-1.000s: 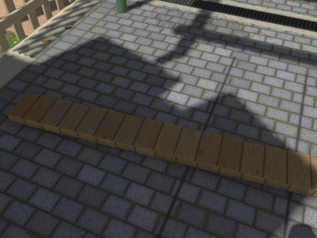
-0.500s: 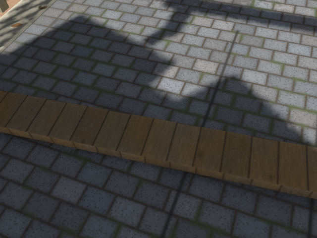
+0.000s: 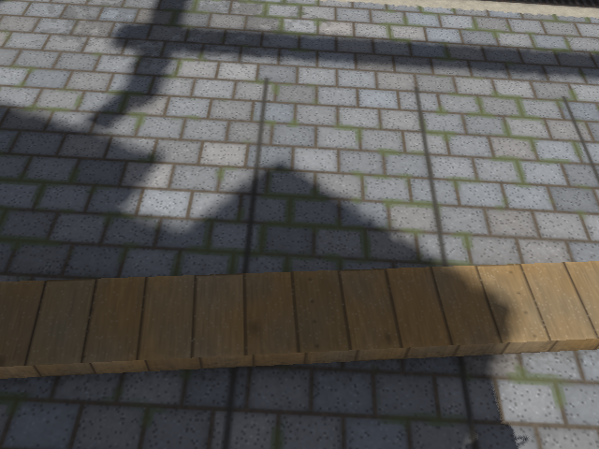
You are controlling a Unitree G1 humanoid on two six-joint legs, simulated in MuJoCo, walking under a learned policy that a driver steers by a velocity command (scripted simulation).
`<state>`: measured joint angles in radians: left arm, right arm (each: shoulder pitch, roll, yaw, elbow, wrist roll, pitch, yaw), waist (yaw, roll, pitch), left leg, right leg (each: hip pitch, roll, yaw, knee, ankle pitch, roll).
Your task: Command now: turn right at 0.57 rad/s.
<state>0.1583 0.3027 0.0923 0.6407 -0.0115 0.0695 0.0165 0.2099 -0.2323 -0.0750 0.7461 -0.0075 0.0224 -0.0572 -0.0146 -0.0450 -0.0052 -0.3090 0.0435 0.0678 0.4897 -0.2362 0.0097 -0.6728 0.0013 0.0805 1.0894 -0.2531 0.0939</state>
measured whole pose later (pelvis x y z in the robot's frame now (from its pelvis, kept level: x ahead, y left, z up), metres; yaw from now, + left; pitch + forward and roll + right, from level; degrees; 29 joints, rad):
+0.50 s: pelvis +0.05 -0.05 -0.01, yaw -13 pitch +3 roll +0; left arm 0.13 0.22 0.05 0.66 0.01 0.03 0.00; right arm 0.12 -0.25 -0.07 0.69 0.00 0.03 0.00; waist -0.01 0.04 0.00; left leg -0.48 0.05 -0.06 0.75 -0.27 -0.07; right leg -0.31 0.09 0.07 0.54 -0.28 -0.06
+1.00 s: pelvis +0.10 +0.00 -0.02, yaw +1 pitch +4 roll -1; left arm 0.17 0.29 0.10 0.64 0.00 0.03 0.04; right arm 0.17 -0.28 -0.07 0.59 0.00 0.00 0.03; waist 0.01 -0.02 0.01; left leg -0.42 -0.09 -0.08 0.69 -0.33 0.07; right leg -0.48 0.04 0.07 1.16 -0.59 0.06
